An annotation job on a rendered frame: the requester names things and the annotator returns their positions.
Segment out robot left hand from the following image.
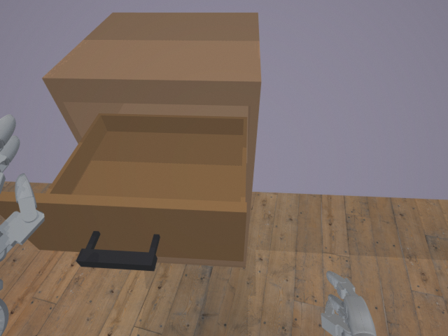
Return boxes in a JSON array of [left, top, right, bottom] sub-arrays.
[[0, 114, 45, 262]]

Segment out drawer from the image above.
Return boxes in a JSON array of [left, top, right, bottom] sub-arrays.
[[0, 113, 247, 262]]

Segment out robot right hand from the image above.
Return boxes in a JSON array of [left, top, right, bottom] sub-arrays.
[[321, 271, 377, 336]]

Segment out cabinet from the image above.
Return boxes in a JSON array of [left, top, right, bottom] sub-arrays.
[[42, 13, 261, 268]]

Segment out handle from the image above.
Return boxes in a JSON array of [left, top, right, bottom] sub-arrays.
[[76, 231, 160, 271]]

